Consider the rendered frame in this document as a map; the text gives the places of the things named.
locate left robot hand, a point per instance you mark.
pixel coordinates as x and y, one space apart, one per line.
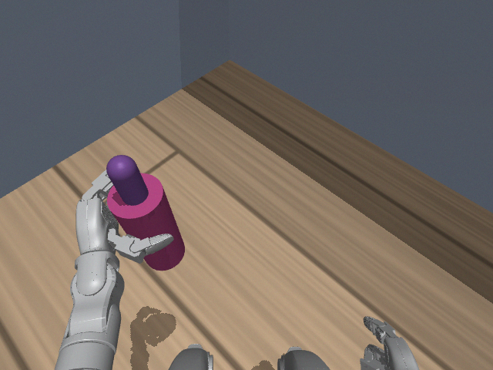
98 229

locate bottle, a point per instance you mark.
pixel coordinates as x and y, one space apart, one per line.
139 203

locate right robot hand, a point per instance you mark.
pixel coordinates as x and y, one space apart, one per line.
396 354

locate left robot arm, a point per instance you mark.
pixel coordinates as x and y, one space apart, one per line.
92 332

